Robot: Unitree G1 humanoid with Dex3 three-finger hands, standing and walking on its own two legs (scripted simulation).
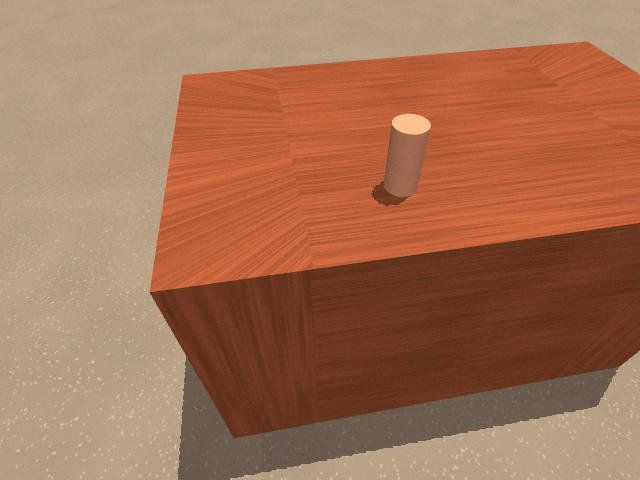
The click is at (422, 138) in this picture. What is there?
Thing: squat round
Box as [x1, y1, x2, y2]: [384, 114, 430, 196]
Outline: 415,114 402,114 396,116 392,120 384,178 384,187 388,192 398,196 406,196 412,194 416,190 430,124 428,120
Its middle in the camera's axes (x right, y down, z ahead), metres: +0.15 -0.15 +0.73
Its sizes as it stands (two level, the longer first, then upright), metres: 0.067 0.067 0.139
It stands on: a support 0.75 m high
